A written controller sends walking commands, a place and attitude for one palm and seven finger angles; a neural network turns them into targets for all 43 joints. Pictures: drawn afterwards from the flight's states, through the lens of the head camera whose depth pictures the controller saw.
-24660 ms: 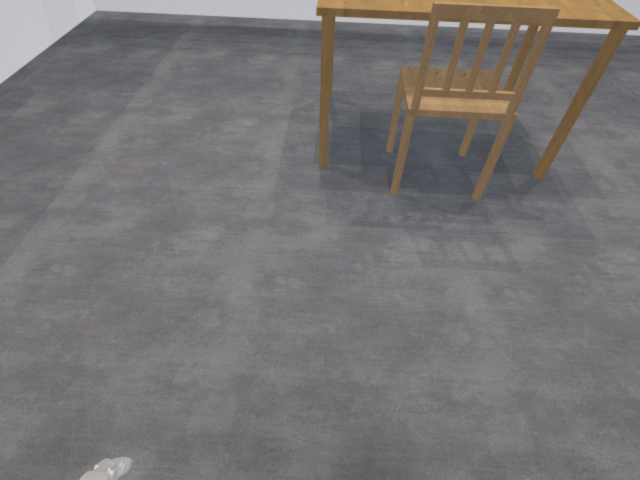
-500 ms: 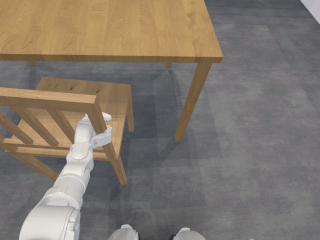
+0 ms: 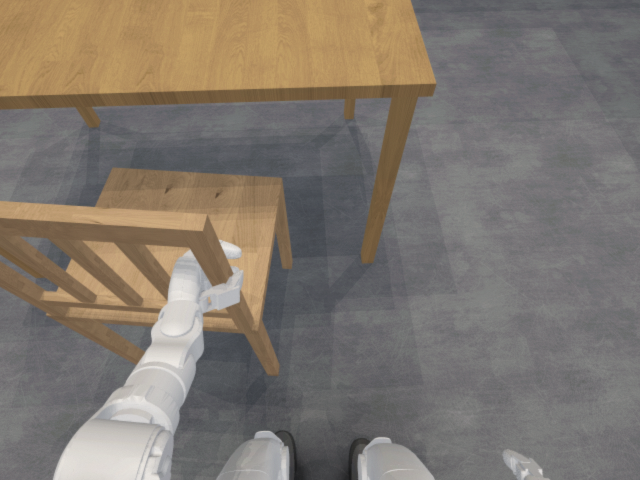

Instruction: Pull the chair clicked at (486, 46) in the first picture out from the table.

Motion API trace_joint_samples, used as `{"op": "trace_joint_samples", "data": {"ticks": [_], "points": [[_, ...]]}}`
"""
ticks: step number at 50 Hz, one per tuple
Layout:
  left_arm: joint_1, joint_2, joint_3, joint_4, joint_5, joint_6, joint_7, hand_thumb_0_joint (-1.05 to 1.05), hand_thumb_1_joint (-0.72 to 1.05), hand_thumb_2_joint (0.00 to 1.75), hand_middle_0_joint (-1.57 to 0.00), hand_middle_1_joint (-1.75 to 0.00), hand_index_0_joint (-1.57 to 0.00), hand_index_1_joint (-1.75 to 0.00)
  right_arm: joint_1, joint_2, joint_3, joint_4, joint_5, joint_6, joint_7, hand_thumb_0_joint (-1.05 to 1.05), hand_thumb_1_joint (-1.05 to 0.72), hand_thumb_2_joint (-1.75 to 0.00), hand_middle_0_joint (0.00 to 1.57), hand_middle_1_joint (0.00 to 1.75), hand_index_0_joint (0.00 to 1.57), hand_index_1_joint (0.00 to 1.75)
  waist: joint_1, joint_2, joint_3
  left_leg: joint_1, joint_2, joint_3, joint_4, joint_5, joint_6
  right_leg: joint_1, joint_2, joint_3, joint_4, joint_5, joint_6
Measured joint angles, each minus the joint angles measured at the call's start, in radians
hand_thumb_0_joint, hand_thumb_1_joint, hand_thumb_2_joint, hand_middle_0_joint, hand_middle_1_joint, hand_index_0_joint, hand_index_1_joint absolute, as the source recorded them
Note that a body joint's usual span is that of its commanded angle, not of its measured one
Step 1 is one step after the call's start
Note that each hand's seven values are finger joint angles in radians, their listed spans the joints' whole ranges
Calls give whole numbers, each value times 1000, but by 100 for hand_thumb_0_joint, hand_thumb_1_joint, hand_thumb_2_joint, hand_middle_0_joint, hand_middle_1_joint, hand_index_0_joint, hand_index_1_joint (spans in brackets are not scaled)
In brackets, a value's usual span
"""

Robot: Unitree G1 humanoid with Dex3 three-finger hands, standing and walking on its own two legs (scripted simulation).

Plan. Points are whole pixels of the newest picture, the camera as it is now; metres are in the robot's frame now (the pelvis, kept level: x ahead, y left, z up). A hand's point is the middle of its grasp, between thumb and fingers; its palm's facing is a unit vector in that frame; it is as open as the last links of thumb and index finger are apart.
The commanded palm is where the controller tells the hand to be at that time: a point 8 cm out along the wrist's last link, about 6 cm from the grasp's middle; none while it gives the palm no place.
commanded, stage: step backward, pulling the chair out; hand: left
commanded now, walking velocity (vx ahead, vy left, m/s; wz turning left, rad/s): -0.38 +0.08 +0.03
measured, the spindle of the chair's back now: (102, 272) +0.41 +0.34 -0.09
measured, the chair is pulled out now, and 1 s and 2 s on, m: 0.15 0.23 0.40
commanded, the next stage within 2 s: none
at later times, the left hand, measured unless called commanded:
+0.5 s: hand (230, 322) +0.32 +0.13 -0.06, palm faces -0.03 -0.99 -0.16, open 6.1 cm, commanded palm +0.33 +0.18 -0.06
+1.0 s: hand (228, 348) +0.28 +0.12 -0.06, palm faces -0.06 -0.99 -0.15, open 6.1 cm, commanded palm +0.28 +0.18 -0.06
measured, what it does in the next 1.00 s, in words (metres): walks backwards: left foot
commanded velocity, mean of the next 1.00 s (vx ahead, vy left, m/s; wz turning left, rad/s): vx -0.38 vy -0.01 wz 0.04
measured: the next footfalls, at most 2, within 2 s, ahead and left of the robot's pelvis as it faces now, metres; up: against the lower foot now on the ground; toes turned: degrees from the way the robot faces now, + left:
left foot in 0.64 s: +0.01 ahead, +0.13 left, +0.00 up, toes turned -2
left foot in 1.46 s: -0.15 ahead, +0.12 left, +0.00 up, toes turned -2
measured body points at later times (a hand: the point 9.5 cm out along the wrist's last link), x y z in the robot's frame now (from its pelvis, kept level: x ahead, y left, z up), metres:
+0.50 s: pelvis -0.04 +0.00 -0.01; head +0.03 +0.00 +0.44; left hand +0.31 +0.18 -0.05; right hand +0.06 -0.23 -0.14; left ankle +0.08 +0.10 -0.71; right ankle +0.06 -0.11 -0.72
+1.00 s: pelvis -0.10 +0.01 +0.00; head +0.00 +0.01 +0.44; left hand +0.28 +0.18 -0.05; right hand +0.00 -0.25 -0.13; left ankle -0.03 +0.13 -0.72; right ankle -0.03 -0.11 -0.72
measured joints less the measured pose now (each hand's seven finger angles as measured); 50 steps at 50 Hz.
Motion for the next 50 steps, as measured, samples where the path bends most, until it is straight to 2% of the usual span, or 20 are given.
{"op": "trace_joint_samples", "data": {"ticks": [3,6,9,12,14,22,25,27,29,30,31,32,33,35,38,41,44,47,50], "points": [[5,-15,-32,-2,3,9,9,8,60,74,-32,-107,-49,-145,-2,-27,-7,5,6,-9,-5,1,-91,-90,20,30,20,30,-5,-4,9,22,-12,1,-18,-11,0,24,-11,2,-23,16,8],[12,-27,-72,-9,15,23,11,7,60,72,-31,-111,-49,-145,4,-45,-9,8,9,-18,-15,1,-91,-90,20,30,20,30,0,-5,8,42,-16,10,-48,60,21,39,-16,7,-34,27,19],[17,-25,-105,-12,21,33,7,7,60,72,-30,-115,-49,-145,7,-36,-4,8,10,-20,-22,1,-91,-90,20,30,20,30,13,-27,1,55,-25,29,-56,54,40,30,-26,24,-4,-14,24],[21,-21,-119,-17,18,42,1,7,60,72,-30,-117,-49,-145,2,-11,7,1,-1,-28,-24,1,-91,-90,20,30,20,30,26,-37,-1,60,-25,43,-63,57,46,9,-26,39,55,-136,11],[21,-17,-115,-20,18,45,-5,7,60,73,-30,-117,-49,-145,-8,10,17,2,-11,-37,-22,1,-91,-90,20,30,20,30,33,-39,9,66,-23,49,-63,62,45,12,-26,48,65,-154,7],[8,0,-69,-1,19,43,-23,8,56,79,-34,-114,-49,-145,-30,79,46,16,-25,-61,-6,1,-90,-90,20,30,21,30,42,-22,46,59,4,44,0,47,22,33,-20,20,40,35,7],[13,-3,-60,-2,19,36,-15,9,55,80,-35,-114,-49,-145,-25,71,41,24,-23,-66,-3,1,-90,-90,20,30,21,30,34,-19,43,23,-11,23,68,-92,-7,17,-27,14,51,23,0],[22,-11,-59,-5,19,33,-5,9,55,81,-35,-114,-49,-145,-20,53,36,38,-23,-66,-1,1,-90,-90,20,30,21,30,32,-21,37,19,-33,-7,165,-181,-24,14,-34,19,39,34,2],[33,-23,-61,-12,23,37,4,10,55,80,-34,-114,-49,-145,-10,31,30,52,-23,-64,-1,1,-90,-90,20,30,21,30,25,-28,20,47,-53,-35,215,-235,-31,10,-46,23,15,50,8],[36,-29,-64,-16,28,42,7,10,55,80,-34,-115,-49,-145,-2,20,28,57,-22,-65,-2,1,-90,-90,20,30,21,30,20,-33,9,80,-57,-46,186,-246,-31,6,-54,22,5,58,13],[36,-35,-72,-20,34,47,8,10,56,80,-33,-116,-49,-145,9,9,27,61,-21,-67,-4,1,-90,-90,20,30,21,30,15,-36,-4,123,-53,-56,115,-230,-29,-2,-62,18,0,62,19],[32,-40,-83,-25,41,54,9,9,56,79,-33,-117,-49,-145,21,-5,25,60,-21,-69,-8,1,-90,-90,20,30,21,30,9,-34,-17,151,-46,-66,35,-157,-19,-17,-70,9,4,62,26],[20,-41,-93,-30,47,61,9,9,56,79,-33,-119,-49,-145,23,-11,21,62,-23,-67,-13,1,-91,-90,20,30,21,30,7,-45,-14,145,-59,-66,19,-104,-9,-30,-82,13,18,57,31],[3,-38,-103,-40,50,73,6,9,56,79,-32,-120,-49,-145,20,-12,12,60,-28,-56,-15,1,-91,-90,20,30,20,30,20,-63,5,139,-70,-56,21,-87,1,-42,-78,41,80,-1,27],[0,-26,-105,-46,39,76,-1,10,57,79,-31,-120,-49,-145,18,3,5,49,-41,-49,-5,1,-91,-90,20,30,20,30,40,-63,14,138,-54,-45,8,-88,-2,-17,-50,54,146,-129,18],[-13,-15,-85,-25,41,65,-11,10,56,79,-32,-119,-49,-145,10,27,7,46,-48,-52,12,1,-91,-90,20,30,20,30,49,-54,18,127,-31,-44,18,-86,-15,65,-34,50,58,-45,19],[-43,-1,-52,6,37,49,-15,10,56,79,-33,-117,-49,-145,-28,43,13,45,-43,-46,20,1,-91,-90,20,30,20,30,32,-22,47,105,5,-62,31,-68,-35,80,2,30,-3,-33,11],[-69,6,-39,10,35,58,-15,11,56,79,-33,-116,-49,-145,-45,44,13,32,-35,-43,15,1,-91,-90,20,30,20,30,10,-13,63,81,7,-79,28,-42,-45,66,4,12,-17,-2,4],[-74,4,-43,1,32,74,-16,11,56,79,-32,-116,-49,-145,-54,28,7,28,-29,-34,7,1,-90,-90,20,30,21,30,-4,-14,70,73,-7,-82,15,-25,-32,52,-10,9,-12,12,11]]}}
